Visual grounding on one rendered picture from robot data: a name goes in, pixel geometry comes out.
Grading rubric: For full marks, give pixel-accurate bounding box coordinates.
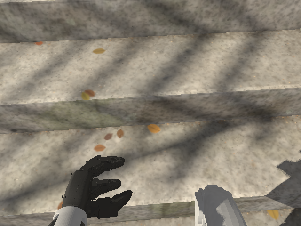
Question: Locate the robot right thigh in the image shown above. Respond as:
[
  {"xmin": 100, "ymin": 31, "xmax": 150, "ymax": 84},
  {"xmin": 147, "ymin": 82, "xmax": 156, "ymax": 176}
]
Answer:
[{"xmin": 194, "ymin": 186, "xmax": 247, "ymax": 226}]

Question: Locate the robot left forearm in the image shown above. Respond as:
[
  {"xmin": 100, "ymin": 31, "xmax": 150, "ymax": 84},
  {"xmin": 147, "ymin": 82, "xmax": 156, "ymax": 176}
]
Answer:
[{"xmin": 48, "ymin": 206, "xmax": 87, "ymax": 226}]

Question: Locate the left robot hand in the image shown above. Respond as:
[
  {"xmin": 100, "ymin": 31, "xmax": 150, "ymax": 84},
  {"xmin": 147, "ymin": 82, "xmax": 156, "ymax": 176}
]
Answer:
[{"xmin": 62, "ymin": 154, "xmax": 133, "ymax": 219}]

